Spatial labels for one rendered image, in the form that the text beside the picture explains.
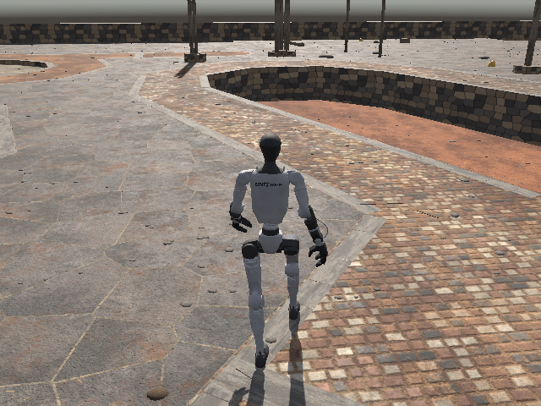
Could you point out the right robot upper arm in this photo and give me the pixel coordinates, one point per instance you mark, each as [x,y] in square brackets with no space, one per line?
[301,193]

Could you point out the robot left forearm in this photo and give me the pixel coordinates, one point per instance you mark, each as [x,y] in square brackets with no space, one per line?
[235,217]

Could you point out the right robot hand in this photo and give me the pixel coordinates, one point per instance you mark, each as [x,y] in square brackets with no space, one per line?
[322,253]

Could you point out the left robot upper arm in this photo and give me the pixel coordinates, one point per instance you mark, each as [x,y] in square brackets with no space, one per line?
[239,190]

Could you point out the left robot hand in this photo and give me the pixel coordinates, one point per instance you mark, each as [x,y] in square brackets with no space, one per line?
[245,222]

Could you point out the robot right foot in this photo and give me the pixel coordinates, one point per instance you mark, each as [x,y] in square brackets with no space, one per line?
[293,313]

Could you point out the robot torso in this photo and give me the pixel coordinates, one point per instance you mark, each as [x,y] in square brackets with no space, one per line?
[269,193]

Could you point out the robot right forearm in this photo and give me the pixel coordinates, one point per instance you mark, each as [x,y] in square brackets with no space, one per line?
[313,228]

